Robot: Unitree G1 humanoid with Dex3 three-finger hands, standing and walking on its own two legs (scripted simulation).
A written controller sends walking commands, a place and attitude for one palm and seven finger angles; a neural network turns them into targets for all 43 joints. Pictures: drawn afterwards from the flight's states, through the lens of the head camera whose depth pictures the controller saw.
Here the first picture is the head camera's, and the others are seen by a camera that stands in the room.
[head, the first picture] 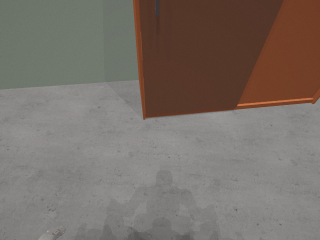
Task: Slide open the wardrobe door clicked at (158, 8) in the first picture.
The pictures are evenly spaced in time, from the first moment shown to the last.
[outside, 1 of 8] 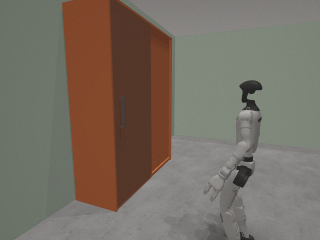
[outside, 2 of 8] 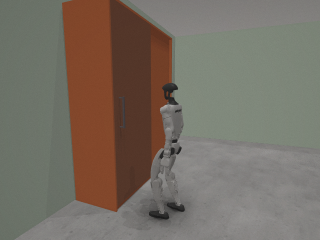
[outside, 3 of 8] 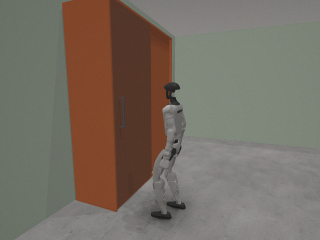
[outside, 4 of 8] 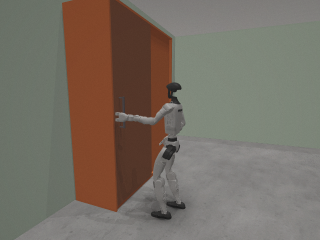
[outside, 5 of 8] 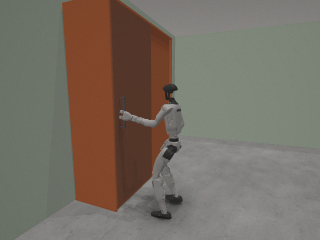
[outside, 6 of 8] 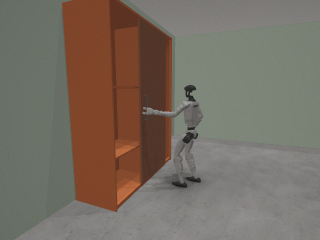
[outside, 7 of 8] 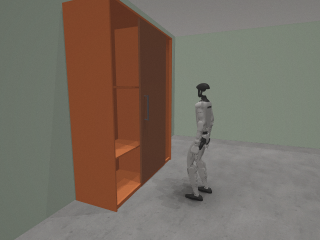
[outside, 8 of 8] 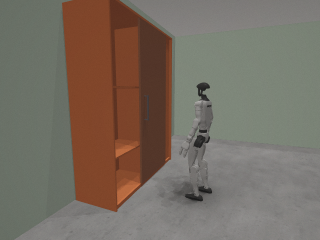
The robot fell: no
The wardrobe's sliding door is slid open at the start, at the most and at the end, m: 0.00 0.53 0.53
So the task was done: yes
